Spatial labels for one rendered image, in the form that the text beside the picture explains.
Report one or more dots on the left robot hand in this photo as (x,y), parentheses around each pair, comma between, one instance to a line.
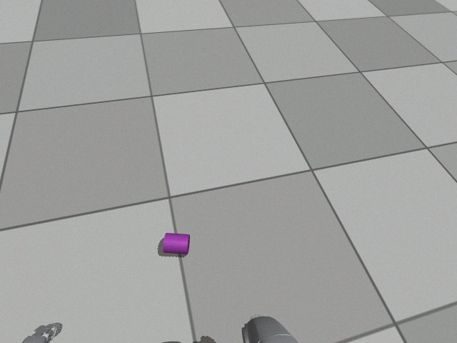
(44,334)

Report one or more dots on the can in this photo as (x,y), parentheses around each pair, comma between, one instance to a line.
(176,243)

